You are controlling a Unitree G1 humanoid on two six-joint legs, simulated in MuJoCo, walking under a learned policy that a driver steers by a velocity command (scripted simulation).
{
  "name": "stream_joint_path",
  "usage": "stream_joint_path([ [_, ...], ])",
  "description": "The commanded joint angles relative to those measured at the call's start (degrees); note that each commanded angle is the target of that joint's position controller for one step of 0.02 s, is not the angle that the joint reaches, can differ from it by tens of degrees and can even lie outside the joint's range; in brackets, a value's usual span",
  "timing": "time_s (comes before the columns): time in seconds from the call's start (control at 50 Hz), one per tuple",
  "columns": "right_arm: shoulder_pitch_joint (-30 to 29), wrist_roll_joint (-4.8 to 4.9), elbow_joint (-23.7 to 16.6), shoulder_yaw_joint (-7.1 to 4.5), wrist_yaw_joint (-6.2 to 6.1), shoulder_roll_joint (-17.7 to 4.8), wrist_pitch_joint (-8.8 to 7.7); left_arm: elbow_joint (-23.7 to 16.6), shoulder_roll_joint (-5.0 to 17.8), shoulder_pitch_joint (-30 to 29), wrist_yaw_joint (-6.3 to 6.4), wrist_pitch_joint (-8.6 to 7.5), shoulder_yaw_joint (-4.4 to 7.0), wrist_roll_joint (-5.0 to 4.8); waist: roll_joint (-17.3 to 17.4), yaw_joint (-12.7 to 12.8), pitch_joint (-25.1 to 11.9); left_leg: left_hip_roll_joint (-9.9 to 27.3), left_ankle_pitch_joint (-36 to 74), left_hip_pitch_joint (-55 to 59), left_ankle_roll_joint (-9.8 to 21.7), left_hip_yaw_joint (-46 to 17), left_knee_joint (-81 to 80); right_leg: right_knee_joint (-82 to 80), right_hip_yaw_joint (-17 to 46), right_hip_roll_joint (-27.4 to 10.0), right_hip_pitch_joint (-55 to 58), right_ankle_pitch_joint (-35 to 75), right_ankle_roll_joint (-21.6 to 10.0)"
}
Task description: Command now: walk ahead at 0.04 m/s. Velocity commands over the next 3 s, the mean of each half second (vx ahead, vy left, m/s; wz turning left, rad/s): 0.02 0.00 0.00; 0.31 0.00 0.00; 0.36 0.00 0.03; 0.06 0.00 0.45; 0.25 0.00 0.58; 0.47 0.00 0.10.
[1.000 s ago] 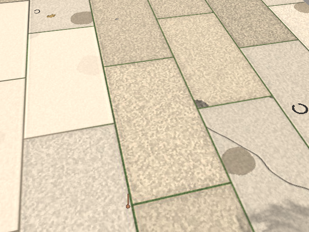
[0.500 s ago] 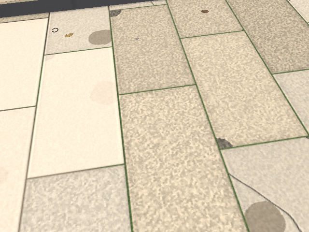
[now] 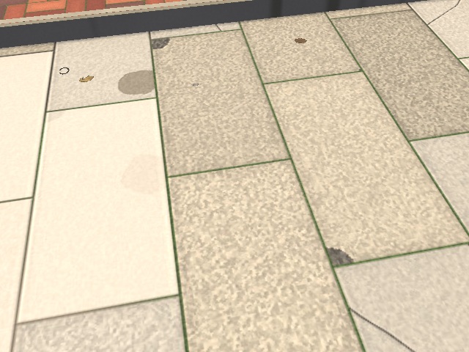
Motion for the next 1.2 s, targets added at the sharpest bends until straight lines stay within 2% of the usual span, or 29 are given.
stream_joint_path([
  [0.02,-1.3,-0.25,-2.5,-1.39,-0.7,-6.2,-0.59,-0.7,6.5,1.1,0.09,-1.12,1.11,-0.36,-5.8,-1.4,1.8,2.9,-10.7,7.8,-0.9,-3.4,-5.1,-13.4,3.3,-2.2,-8.6,-12.9,-4.3],
  [0.04,-0.6,-0.08,-2.1,-1.55,-0.89,-6.2,-0.6,-0.4,5.5,0.3,0.1,-1.79,0.78,-0.08,-6.4,-1.9,1.5,2.9,-7.1,9.9,-0.5,-3.1,-3.7,-14.4,3.3,-2.3,-9.3,-11.4,-3.3],
  [0.12,0.8,0.11,0.2,-1.72,-0.93,-6.1,-0.56,1.0,5.4,2.4,-0.04,-3.37,0.69,-0.7,-2.8,-0.9,-0.1,3.3,1.6,9.9,0.9,-3.2,-2.4,-11.3,1.8,-1.3,-3.3,0.6,-2.3],
  [0.34,1.5,0.74,4.3,-1.97,-1.27,-6.5,0.39,3.2,4.4,4.2,0.04,-2.57,0.21,-0.94,0.2,-0.2,-1.7,3.5,10.7,11.8,0.4,-3.0,-0.6,-8.9,0.0,-0.1,1.8,12.7,-2.7],
  [0.48,1.3,0.84,6.3,-2.0,-1.69,-6.7,0.96,4.1,3.7,4.3,-0.03,-2.32,-0.03,-0.86,-0.1,-0.4,-0.8,3.6,10.2,12.3,0.2,-3.1,-0.7,-9.6,-0.5,0.3,2.1,13.0,-2.6],
  [0.5,2.2,0.84,7.2,-1.85,-1.68,-6.0,1.07,4.9,3.3,5.6,-0.01,-2.23,-0.08,-0.93,-0.5,-0.3,-1.9,2.7,4.3,12.7,0.1,-2.0,-0.4,-10.5,-0.8,0.6,2.7,6.7,-2.9],
  [0.52,2.2,1.07,7.5,-1.92,-1.68,-5.9,1.21,5.2,4.0,6.1,0.06,-2.05,0.22,-1.28,-1.8,-0.2,-0.7,1.1,-5.2,11.2,0.1,-0.3,1.2,-11.7,0.0,0.5,1.8,-2.6,-4.0],
  [0.54,1.6,1.29,7.6,-2.1,-1.66,-6.1,1.17,4.8,5.6,5.9,0.17,-1.94,0.74,-1.64,-3.8,0.0,1.6,-0.6,-14.9,7.8,0.1,1.5,3.8,-13.5,2.5,-0.9,0.8,-13.2,-6.0],
  [0.58,-2.3,1.59,5.8,-2.1,-1.28,-5.9,-0.08,4.3,8.8,7.7,0.34,-2.58,1.79,-2.23,-8.4,1.8,7.3,-1.3,-19.1,-2.9,0.3,3.1,11.5,-20.4,13.9,-9.0,1.5,-28.1,-11.1],
  [0.6,-3.8,1.96,4.9,-1.91,-0.86,-5.2,-1.09,4.3,10.0,8.1,0.4,-3.3,2.35,-2.5,-10.2,2.2,10.0,0.8,-17.1,-6.5,1.1,1.4,15.3,-22.7,19.9,-13.7,1.7,-29.1,-13.7],
  [0.62,-4.4,2.29,4.4,-1.87,-0.37,-4.9,-2.09,4.2,9.5,8.0,0.4,-4.12,2.38,-2.43,-10.1,1.9,11.5,2.6,-17.0,-9.6,2.0,-0.1,17.3,-23.1,22.3,-16.0,2.8,-25.8,-14.9],
  [0.66,-2.8,2.77,4.5,-2.03,0.59,-4.9,-3.7,3.7,7.9,6.8,0.04,-5.2,2.22,-2.47,-9.3,0.3,11.2,4.2,-18.9,-10.0,3.5,-0.8,13.9,-20.2,19.3,-15.6,5.9,-16.0,-13.8],
  [0.68,0.2,2.98,5.7,-2.22,0.94,-4.7,-4.19,3.2,7.7,4.8,-0.23,-5.23,2.19,-2.86,-8.4,-1.8,10.0,3.4,-16.4,-3.1,3.9,0.7,7.2,-18.1,15.1,-13.4,3.6,-12.7,-12.1],
  [0.7,5.8,2.93,8.2,-2.85,1.03,-5.2,-4.34,2.5,7.5,2.8,-0.52,-5.1,2.14,-2.95,-7.1,-4.3,7.6,0.8,-10.7,8.4,3.6,3.0,2.1,-14.8,10.5,-9.9,-1.4,-8.4,-10.1],
  [0.72,12.2,2.41,10.5,-3.91,0.97,-7.0,-4.23,1.5,7.5,1.1,-0.66,-5.31,2.04,-2.71,-4.5,-6.8,4.6,0.3,-7.1,18.5,3.6,1.1,0.8,-7.4,5.9,-6.2,-6.2,1.7,-8.2],
  [0.74,19.7,2.09,11.9,-5.43,0.74,-12.1,-4.43,-0.3,4.6,-0.3,-0.68,-5.76,1.23,-2.49,9.4,-9.1,1.5,11.2,-12.9,26.8,8.3,-17.6,-8.4,12.9,-3.2,1.2,-15.2,4.8,-3.8],
  [0.76,25.4,1.75,13.0,-5.3,1.64,-14.3,-4.99,-2.2,2.2,-0.7,-0.49,-6.75,0.72,-2.41,19.7,-9.7,-3.0,22.2,-15.4,33.4,15.5,-41.6,-18.1,29.4,-1.2,6.4,-24.9,-14.0,-2.3],
  [0.78,20.2,1.25,11.9,-3.53,1.65,-10.1,-5.78,-2.3,4.4,-1.0,-0.86,-7.4,1.44,-3.58,11.3,-6.3,0.1,23.7,-17.5,30.6,15.3,-41.1,-17.3,38.1,4.3,2.6,-29.6,-13.7,-3.8],
  [0.8,15.5,1.28,10.2,-2.72,1.76,-7.6,-6.24,-2.0,4.7,-0.8,-1.39,-7.83,1.5,-4.17,7.7,-4.5,2.7,21.6,-15.7,27.5,13.3,-33.7,-16.9,40.0,4.4,-0.1,-30.9,-8.1,-5.5],
  [0.82,12.7,1.19,9.1,-2.27,1.99,-7.1,-6.4,-1.5,4.5,-0.6,-1.45,-8.07,1.7,-3.93,4.8,-3.2,3.4,19.2,-13.1,25.2,11.4,-27.5,-17.6,38.2,3.5,-2.3,-30.4,-2.5,-6.4],
  [0.84,11.4,1.12,8.5,-1.8,2.12,-6.4,-6.38,-1.4,5.1,-1.1,-1.43,-8.01,2.2,-3.37,3.9,-2.5,4.3,17.4,-7.2,23.2,10.0,-22.2,-18.3,34.8,2.9,-3.9,-29.3,1.5,-6.6],
  [0.88,13.6,0.69,9.0,-1.11,1.77,-5.1,-5.76,-1.2,4.5,-1.1,-1.85,-7.33,2.62,-2.8,5.3,-2.1,3.4,14.2,2.4,21.5,8.5,-14.7,-19.0,29.9,0.9,-4.7,-25.5,5.0,-5.7],
  [0.92,16.2,0.59,9.6,-1.12,0.99,-6.4,-5.4,-2.2,3.1,-3.8,-2.06,-6.63,2.49,-2.35,4.3,-2.4,3.6,13.7,9.0,21.6,9.3,-11.8,-19.8,25.6,-0.7,-4.4,-26.7,7.5,-4.0],
  [1.0,17.2,0.45,8.9,-1.38,-0.24,-8.5,-4.82,-6.2,1.4,-13.7,-2.44,-6.38,1.46,-2.27,4.1,-3.9,5.9,12.8,9.6,18.4,9.2,-7.8,-22.4,10.0,-2.3,-2.9,-25.7,15.8,-2.1],
  [1.1,21.0,1.39,10.0,-1.92,-0.52,-8.5,-4.48,-9.1,2.0,-21.1,-3.9,-6.79,0.76,-2.75,4.4,-4.9,8.4,14.7,10.0,21.2,9.1,-5.1,-22.9,0.4,-3.2,-1.1,-22.8,19.8,-3.7],
  [1.14,20.6,1.59,10.0,-2.4,-0.61,-9.0,-4.1,-10.0,3.0,-21.5,-4.54,-7.16,0.92,-2.84,4.7,-3.7,7.8,16.1,15.2,25.1,8.3,-4.4,-20.2,-1.8,-3.1,-0.6,-21.7,17.5,-5.3],
  [1.16,19.8,1.54,9.7,-2.69,-0.63,-9.7,-3.91,-9.9,4.2,-19.9,-4.72,-7.31,1.35,-2.83,5.3,-2.2,6.1,16.5,22.5,26.5,7.7,-3.8,-17.5,-2.5,-3.6,0.4,-18.4,15.9,-6.2],
  [1.18,19.0,1.45,9.4,-3.03,-0.65,-10.6,-3.65,-9.4,5.7,-16.7,-4.68,-7.36,2.09,-2.75,6.6,-0.1,3.1,16.6,33.3,27.5,7.1,-3.3,-13.2,-2.0,-4.8,2.2,-12.8,14.1,-7.2],
  [1.2,17.9,1.26,9.1,-3.13,-0.65,-10.8,-3.18,-7.4,7.7,-9.2,-4.45,-7.29,3.28,-2.75,7.5,4.0,-1.6,15.2,42.6,26.6,6.1,-1.8,-4.4,-1.8,-6.2,4.3,-3.2,13.1,-8.5],
])
Next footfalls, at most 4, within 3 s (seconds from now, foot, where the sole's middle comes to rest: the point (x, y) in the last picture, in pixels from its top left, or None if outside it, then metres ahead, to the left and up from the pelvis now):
1.22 right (297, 349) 0.51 -0.12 -0.77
1.76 left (218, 328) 0.58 0.10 -0.77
2.20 right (291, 301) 0.66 -0.12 -0.77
2.68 left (157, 279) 0.73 0.29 -0.77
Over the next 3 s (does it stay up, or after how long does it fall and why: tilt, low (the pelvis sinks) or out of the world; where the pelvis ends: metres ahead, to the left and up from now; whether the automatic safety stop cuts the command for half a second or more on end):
stays up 0.79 0.23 0.01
